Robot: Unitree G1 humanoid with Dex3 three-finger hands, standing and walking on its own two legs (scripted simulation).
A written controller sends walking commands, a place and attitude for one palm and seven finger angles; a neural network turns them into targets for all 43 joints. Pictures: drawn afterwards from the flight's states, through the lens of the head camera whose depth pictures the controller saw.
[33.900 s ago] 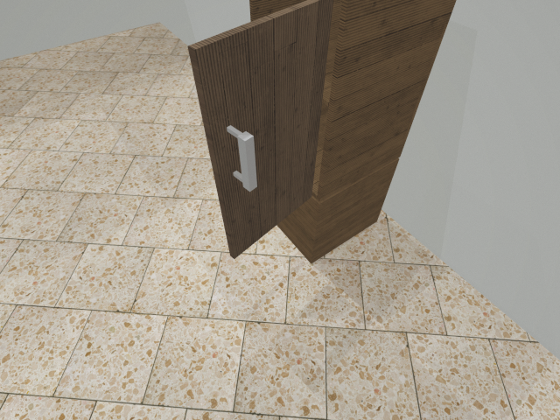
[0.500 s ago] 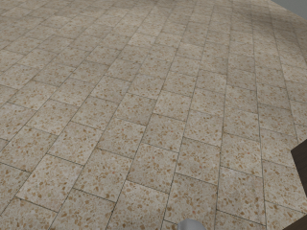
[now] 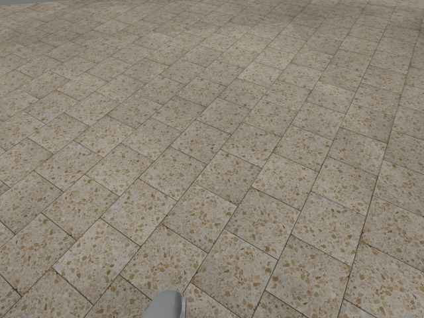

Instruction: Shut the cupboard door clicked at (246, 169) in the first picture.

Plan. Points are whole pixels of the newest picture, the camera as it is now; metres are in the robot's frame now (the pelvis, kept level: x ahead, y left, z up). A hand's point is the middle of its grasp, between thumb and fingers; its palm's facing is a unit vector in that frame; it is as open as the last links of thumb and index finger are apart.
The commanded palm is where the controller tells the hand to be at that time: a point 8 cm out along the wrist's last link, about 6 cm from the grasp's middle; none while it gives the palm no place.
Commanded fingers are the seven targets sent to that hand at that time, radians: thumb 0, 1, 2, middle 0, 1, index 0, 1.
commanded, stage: walk to a spot facing it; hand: left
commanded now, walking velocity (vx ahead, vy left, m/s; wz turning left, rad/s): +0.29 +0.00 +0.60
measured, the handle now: out of the picture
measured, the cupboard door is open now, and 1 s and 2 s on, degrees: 59 59 59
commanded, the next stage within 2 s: turn to face it in 0.54 s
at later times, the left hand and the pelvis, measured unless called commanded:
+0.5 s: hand (98, 290) +0.21 +0.28 -0.17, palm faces +0.31 -0.93 -0.20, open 7.4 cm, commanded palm none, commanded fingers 0.00 0.90 0.90 -0.20 -0.30 -0.20 -0.30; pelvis +0.17 +0.06 -0.01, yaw +17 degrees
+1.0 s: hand (129, 221) +0.38 +0.25 -0.17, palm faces +0.29 -0.93 -0.22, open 7.2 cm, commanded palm none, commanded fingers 0.00 0.90 0.90 -0.20 -0.30 -0.20 -0.30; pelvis +0.35 +0.05 -0.01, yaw +16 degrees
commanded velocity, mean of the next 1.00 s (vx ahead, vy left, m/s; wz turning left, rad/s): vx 0.17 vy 0.00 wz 0.09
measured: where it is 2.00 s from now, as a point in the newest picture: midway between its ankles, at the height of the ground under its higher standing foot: (195, 276)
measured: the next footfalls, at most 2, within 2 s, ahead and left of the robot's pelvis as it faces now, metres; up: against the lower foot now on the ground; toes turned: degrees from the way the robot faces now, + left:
left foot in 0.26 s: +0.22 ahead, +0.12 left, +0.00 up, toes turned +16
right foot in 0.82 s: +0.45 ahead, -0.01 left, +0.00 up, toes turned +17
